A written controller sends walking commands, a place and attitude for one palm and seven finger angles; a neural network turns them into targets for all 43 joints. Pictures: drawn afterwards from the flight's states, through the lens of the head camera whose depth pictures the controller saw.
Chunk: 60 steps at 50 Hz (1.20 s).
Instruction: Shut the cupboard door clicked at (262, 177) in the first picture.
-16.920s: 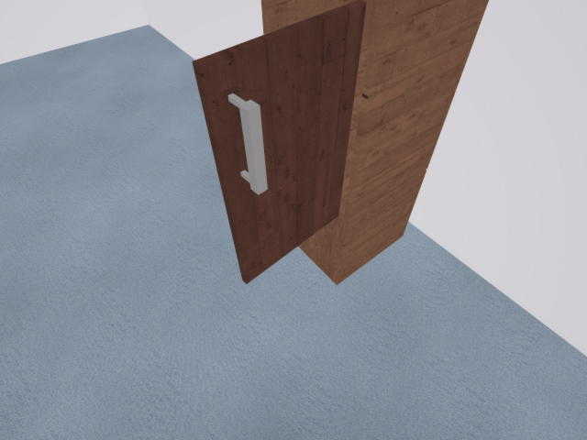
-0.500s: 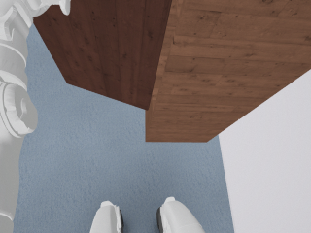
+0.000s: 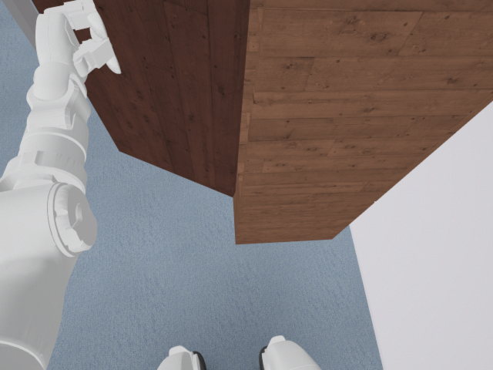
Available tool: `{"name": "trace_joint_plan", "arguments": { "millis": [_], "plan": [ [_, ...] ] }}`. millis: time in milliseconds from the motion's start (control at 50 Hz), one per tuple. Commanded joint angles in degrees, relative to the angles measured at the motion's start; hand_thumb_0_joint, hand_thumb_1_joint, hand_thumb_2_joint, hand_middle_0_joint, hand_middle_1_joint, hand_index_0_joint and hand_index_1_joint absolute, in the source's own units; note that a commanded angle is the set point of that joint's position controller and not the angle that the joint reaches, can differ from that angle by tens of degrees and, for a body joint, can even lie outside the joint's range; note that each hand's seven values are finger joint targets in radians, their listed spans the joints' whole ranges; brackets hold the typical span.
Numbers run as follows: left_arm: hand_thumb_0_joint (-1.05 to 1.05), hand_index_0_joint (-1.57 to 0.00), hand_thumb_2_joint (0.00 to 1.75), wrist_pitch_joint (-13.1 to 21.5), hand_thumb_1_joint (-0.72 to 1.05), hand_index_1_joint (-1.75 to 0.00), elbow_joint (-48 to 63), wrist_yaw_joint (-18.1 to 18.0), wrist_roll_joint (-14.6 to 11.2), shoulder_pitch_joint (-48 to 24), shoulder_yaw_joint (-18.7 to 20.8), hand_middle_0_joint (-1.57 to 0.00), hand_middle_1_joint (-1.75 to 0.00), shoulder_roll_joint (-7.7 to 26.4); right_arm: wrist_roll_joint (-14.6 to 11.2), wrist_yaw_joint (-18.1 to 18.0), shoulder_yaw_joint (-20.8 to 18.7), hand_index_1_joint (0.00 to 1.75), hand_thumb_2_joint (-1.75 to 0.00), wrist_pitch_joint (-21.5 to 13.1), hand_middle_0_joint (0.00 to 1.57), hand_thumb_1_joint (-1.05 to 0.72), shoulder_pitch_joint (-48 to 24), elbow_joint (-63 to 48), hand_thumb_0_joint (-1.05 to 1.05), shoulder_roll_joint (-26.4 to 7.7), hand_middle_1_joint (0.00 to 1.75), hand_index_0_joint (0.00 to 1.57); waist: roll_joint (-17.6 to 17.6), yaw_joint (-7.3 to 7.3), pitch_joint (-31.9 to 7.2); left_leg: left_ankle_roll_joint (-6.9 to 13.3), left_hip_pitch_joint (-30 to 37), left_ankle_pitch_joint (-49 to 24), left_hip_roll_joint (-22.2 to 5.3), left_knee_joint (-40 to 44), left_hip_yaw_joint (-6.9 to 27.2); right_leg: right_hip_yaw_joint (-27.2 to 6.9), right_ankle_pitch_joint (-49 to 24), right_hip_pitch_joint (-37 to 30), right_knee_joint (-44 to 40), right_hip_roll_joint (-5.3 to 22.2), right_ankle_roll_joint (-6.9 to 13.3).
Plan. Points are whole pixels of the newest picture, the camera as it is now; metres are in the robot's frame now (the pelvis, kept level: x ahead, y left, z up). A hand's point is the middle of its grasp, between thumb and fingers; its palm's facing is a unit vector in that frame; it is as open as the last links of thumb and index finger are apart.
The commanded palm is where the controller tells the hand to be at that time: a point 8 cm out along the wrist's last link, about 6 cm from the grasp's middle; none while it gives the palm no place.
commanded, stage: pull the fist back off the door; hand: left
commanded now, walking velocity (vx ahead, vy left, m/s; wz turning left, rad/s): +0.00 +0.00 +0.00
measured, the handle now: (37, 11) +0.66 +0.21 +0.14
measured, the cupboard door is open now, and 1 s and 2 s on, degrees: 63 63 63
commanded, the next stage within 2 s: draw the hand back to the body in 0.32 s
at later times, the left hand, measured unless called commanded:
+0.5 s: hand (95, 78) +0.50 +0.12 +0.15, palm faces +0.01 -1.00 +0.00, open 3.1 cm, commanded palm +0.46 +0.17 +0.15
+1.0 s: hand (19, 180) +0.35 +0.18 +0.18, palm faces +0.05 -0.99 -0.10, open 3.1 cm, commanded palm +0.31 +0.22 +0.18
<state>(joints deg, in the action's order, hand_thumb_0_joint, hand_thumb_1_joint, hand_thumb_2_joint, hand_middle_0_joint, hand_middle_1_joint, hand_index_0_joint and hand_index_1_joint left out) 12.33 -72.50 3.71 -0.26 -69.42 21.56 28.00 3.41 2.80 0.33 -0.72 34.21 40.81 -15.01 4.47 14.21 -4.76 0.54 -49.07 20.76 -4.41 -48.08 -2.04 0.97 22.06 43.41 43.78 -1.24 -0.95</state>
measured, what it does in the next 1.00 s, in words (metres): stands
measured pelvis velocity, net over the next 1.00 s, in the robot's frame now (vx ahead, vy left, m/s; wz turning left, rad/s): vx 0.00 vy -0.02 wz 0.03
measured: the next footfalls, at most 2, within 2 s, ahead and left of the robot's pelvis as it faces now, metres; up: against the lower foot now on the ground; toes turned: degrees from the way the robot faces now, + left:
none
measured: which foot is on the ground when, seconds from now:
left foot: down 0.00-1.00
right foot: down 0.00-1.00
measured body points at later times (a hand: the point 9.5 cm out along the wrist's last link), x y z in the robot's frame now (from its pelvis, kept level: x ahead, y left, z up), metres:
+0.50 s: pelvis +0.01 -0.02 +0.01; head +0.08 -0.02 +0.46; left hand +0.50 +0.17 +0.15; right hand +0.08 -0.28 -0.11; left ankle +0.01 +0.11 -0.70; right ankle -0.02 -0.14 -0.70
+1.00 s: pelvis +0.00 -0.02 +0.03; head +0.00 -0.04 +0.48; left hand +0.34 +0.23 +0.18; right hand +0.14 -0.26 -0.08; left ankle +0.01 +0.11 -0.70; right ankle -0.02 -0.14 -0.70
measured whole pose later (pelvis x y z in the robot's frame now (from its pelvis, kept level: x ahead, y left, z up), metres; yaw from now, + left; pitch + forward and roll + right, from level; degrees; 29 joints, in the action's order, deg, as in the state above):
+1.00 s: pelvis +0.00 -0.02 +0.03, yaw +2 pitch +2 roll +0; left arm 5.9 -23.3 10.4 -11.8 -18.5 11.9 17.5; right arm -3.4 -3.8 0.5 -2.2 15.4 37.1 -15.1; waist 3.4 0.7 -3.5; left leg -0.6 -20.2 16.2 -2.4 -34.0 -2.8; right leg 0.6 19.9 16.5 33.9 0.3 0.0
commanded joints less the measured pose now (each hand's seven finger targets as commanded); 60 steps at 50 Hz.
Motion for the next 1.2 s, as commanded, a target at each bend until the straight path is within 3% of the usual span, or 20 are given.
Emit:
{"name": "trace_joint_plan", "arguments": {
  "millis": [0, 100, 200, 240, 280, 320, 420, 460, 500, 580, 620, 680, 760, 800, 860, 920, 940, 960, 1000, 1180],
  "plan": [
    [0.00, -1.30, 0.90, 5.04, 0.90, -1.50, 14.60, -0.13, -1.10, -24.74, -0.09, -1.30, -1.50, 9.49, -0.94, -0.85, -4.23, 0.30, -0.90, -0.89, 0.20, -0.90, 7.39, -2.52, 0.00, -10.25, 0.30, 0.20, 2.78, -1.27, -27.73, 0.69, 28.28, -23.32, 3.14, 3.53, 3.07, 2.09, -24.39, -8.79, -4.91, -2.87, 1.48],
    [0.00, -1.30, 0.90, 6.97, 0.90, -1.50, 21.39, 0.06, -2.34, -19.12, -1.61, -1.30, -1.50, 6.19, -1.70, -0.81, -4.72, 0.30, -0.90, -1.06, 0.20, -0.90, 4.53, -3.39, 0.00, -9.31, 0.30, 0.20, 4.64, -3.61, -29.53, 0.30, 33.05, -30.21, 3.30, 3.77, 2.40, 1.90, -30.35, -12.16, -4.37, -2.69, 1.62],
    [0.00, -1.30, 0.90, 6.41, 0.90, -1.50, 24.22, 1.11, -4.81, -12.36, -4.35, -1.30, -1.50, 0.90, -2.87, -1.20, -4.96, 0.30, -0.90, -1.15, 0.20, -0.90, 0.53, -4.49, 0.00, -8.77, 0.30, 0.20, 0.78, -4.97, -27.41, 0.61, 34.08, -31.43, 3.53, 4.70, 1.35, 1.56, -33.99, -15.20, -5.00, -2.41, 1.28],
    [0.00, -1.30, 0.90, 6.18, 0.90, -1.50, 24.54, 1.20, -5.38, -12.13, -3.86, -1.30, -1.50, 1.68, -3.09, -1.59, -4.95, 0.30, -0.90, -1.06, 0.20, -0.90, -0.64, -4.32, 0.00, -8.85, 0.30, 0.20, -2.81, -4.86, -25.89, 0.84, 33.05, -29.76, 3.59, 5.19, 1.08, 1.36, -34.86, -16.79, -5.35, -2.23, 1.10],
    [0.00, -1.30, 0.90, 6.61, 0.90, -1.50, 25.85, 1.37, -5.73, -15.13, -5.37, -1.30, -1.50, 0.49, -3.54, -2.04, -4.65, 0.30, -0.90, -1.25, 0.20, -0.90, -2.12, -4.29, 0.00, -8.64, 0.30, 0.20, -1.80, -4.17, -24.42, 0.95, 33.15, -27.51, 3.91, 5.38, 0.77, 0.95, -34.17, -16.02, -5.70, -1.93, 0.88],
    [0.00, -1.30, 0.90, 6.29, 0.90, -1.50, 22.99, 1.43, -5.73, -16.48, -5.80, -1.30, -1.50, 0.48, -3.63, -2.38, -4.51, 0.30, -0.90, -1.34, 0.20, -0.90, -2.92, -3.75, 0.00, -8.70, 0.30, 0.20, -4.53, -3.25, -22.08, 1.11, 31.21, -23.81, 4.13, 5.63, 0.88, 0.62, -32.44, -15.30, -6.12, -1.67, 0.69],
    [0.00, -1.30, 0.90, 7.12, 0.90, -1.50, 20.19, 2.48, -6.07, -19.23, -6.90, -1.30, -1.50, 0.46, -3.86, -2.94, -3.83, 0.30, -0.90, -2.05, 0.20, -0.90, -5.00, -3.45, 0.00, -8.56, 0.30, 0.20, -2.73, -2.85, -22.77, 1.03, 30.90, -21.23, 4.46, 5.21, 1.27, -0.07, -29.56, -14.16, -5.75, -1.04, 0.80],
    [0.00, -1.30, 0.90, 7.46, 0.90, -1.50, 20.17, 3.36, -6.78, -11.07, -2.36, -1.30, -1.50, 4.63, -3.72, -2.97, -4.03, 0.30, -0.90, -1.76, 0.20, -0.90, -5.38, -4.65, 0.00, -9.10, 0.30, 0.20, -3.14, -6.25, -26.82, 0.96, 31.13, -23.49, 4.55, 5.69, 1.12, 0.10, -31.79, -18.95, -4.80, -0.95, 1.24],
    [0.00, -1.30, 0.90, 7.72, 0.90, -1.50, 24.19, 4.94, -7.13, -5.67, -3.61, -1.30, -1.50, 3.07, -4.19, -2.87, -3.74, 0.30, -0.90, -1.63, 0.20, -0.90, -7.53, -6.81, 0.00, -8.34, 0.30, 0.20, -1.18, -8.29, -29.36, 0.95, 32.35, -25.62, 4.77, 6.02, 0.45, 0.00, -34.57, -21.62, -4.46, -0.79, 1.35],
    [0.00, -1.30, 0.90, 4.66, 0.90, -1.50, 28.12, 6.80, -9.48, 4.85, -3.12, -1.30, -1.50, 2.72, -5.57, -3.22, -3.46, 0.30, -0.90, -0.83, 0.20, -0.90, -9.88, -9.37, 0.00, -8.42, 0.30, 0.20, -6.29, -10.12, -23.02, 1.40, 29.28, -21.87, 4.65, 8.74, -0.56, 0.31, -34.14, -24.46, -6.85, -0.84, 1.01],
    [0.00, -1.30, 0.90, 3.67, 0.90, -1.50, 34.02, 7.18, -10.72, 5.49, -2.88, -1.30, -1.50, 3.01, -6.03, -3.85, -3.63, 0.30, -0.90, -0.82, 0.20, -0.90, -11.31, -10.19, 0.00, -8.25, 0.30, 0.20, -7.28, -10.25, -22.04, 1.59, 29.85, -19.77, 4.69, 9.85, -0.95, 0.08, -33.28, -25.82, -8.17, -0.76, 0.75],
    [0.00, -1.30, 0.90, 3.76, 0.90, -1.50, 43.74, 7.28, -11.70, 8.61, -2.10, -1.30, -1.50, 4.68, -6.22, -4.64, -3.32, 0.30, -0.90, -1.36, 0.20, -0.90, -13.67, -10.86, 0.00, -7.73, 0.30, 0.20, -4.13, -11.47, -21.97, 1.81, 32.47, -19.22, 4.77, 11.38, -1.04, -0.30, -32.06, -27.78, -9.41, -0.64, 0.82],
    [0.00, -1.30, 0.90, 2.84, 0.90, -1.50, 51.83, 8.40, -12.82, 15.32, -4.88, -1.30, -1.50, 2.70, -6.56, -5.62, -2.94, 0.30, -0.90, -2.49, 0.20, -0.90, -16.64, -11.05, 0.00, -7.04, 0.30, 0.20, -3.51, -11.62, -18.40, 1.94, 35.08, -17.64, 4.38, 13.35, -0.78, 0.19, -28.14, -27.88, -11.22, -0.61, 0.89],
    [0.00, -1.30, 0.90, 1.24, 0.90, -1.50, 54.48, 9.25, -13.79, 19.58, -5.67, -1.30, -1.50, 1.14, -6.83, -5.89, -2.67, 0.30, -0.90, -3.34, 0.20, -0.90, -18.72, -11.09, 0.00, -6.69, 0.30, 0.20, -1.49, -12.59, -16.92, 1.72, 36.47, -16.61, 4.45, 14.38, -0.65, 0.36, -26.37, -27.35, -12.01, -0.58, 1.06],
    [0.00, -1.24, 0.90, -1.92, 0.90, -1.44, 56.08, 10.24, -15.04, 26.27, -4.82, -1.24, -1.44, 1.74, -7.27, -6.52, -2.24, 0.30, -0.90, -4.00, 0.20, -0.90, -20.84, -11.63, 0.00, -6.98, 0.30, 0.20, -4.68, -13.14, -13.12, 1.80, 36.01, -13.86, 4.35, 16.03, -0.37, 0.66, -22.13, -27.58, -13.81, -0.29, 0.90],
    [0.00, -1.16, 0.90, -4.67, 0.90, -1.35, 60.86, 11.15, -16.18, 29.79, -4.41, -1.16, -1.35, 1.18, -7.59, -6.85, -1.55, 0.30, -0.90, -5.16, 0.20, -0.90, -23.68, -12.84, 0.00, -6.69, 0.30, 0.20, -3.66, -14.24, -11.99, 1.49, 37.46, -13.26, 4.46, 17.49, 0.07, 0.87, -20.67, -27.49, -14.50, -0.09, 1.07],
    [0.00, -1.13, 0.90, -2.54, 0.90, -1.32, 68.42, 4.41, -9.42, 30.13, -8.82, -1.13, -1.32, 0.35, -6.92, -7.41, -1.15, 0.30, -0.90, -4.82, 0.20, -0.90, -25.81, -13.99, 0.00, -4.63, 0.30, 0.20, -3.63, -13.97, -7.81, 1.33, 39.03, -13.32, 4.71, 19.59, -0.59, -0.63, -18.04, -26.33, -18.26, 0.92, 1.19],
    [0.00, -1.11, 0.90, -2.77, 0.90, -1.29, 67.75, 0.89, -8.80, 35.11, -9.37, -1.11, -1.29, -1.95, -6.60, -7.81, -1.25, 0.30, -0.90, -4.56, 0.20, -0.90, -26.09, -13.59, 0.00, -4.75, 0.30, 0.20, -7.84, -13.54, -6.45, 1.41, 38.86, -11.82, 4.22, 20.39, -0.58, -0.45, -15.82, -26.68, -19.42, 1.06, 0.85],
    [0.00, -1.05, 0.90, -3.67, 0.90, -1.23, 71.10, -3.16, -7.19, 39.67, -9.80, -1.05, -1.23, -2.61, -6.49, -8.14, -1.18, 0.30, -0.90, -3.88, 0.20, -0.90, -27.59, -13.08, 0.00, -4.97, 0.30, 0.20, -5.32, -13.88, -5.77, 1.27, 41.33, -11.21, 3.88, 22.42, -0.61, -0.10, -14.32, -27.96, -20.59, 1.02, 0.99],
    [0.00, -0.81, 0.90, -3.99, 0.90, -0.96, 84.83, -8.58, -4.46, 51.23, -5.53, -0.81, -0.96, 0.73, -5.21, -8.23, -0.20, 0.30, -0.90, -3.53, 0.20, -0.90, -30.86, -13.33, 0.00, -3.93, 0.30, 0.20, -1.26, -15.42, -5.48, 0.73, 47.37, -15.38, 3.57, 27.56, -0.65, 0.60, -16.79, -35.07, -24.51, 0.67, 1.51]
  ]
}}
